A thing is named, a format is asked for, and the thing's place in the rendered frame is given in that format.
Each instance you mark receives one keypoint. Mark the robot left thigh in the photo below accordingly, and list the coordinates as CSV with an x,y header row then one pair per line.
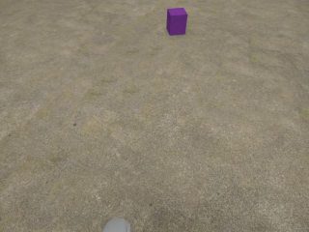
x,y
116,225

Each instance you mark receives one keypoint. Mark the carton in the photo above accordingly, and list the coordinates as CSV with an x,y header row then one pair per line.
x,y
176,21

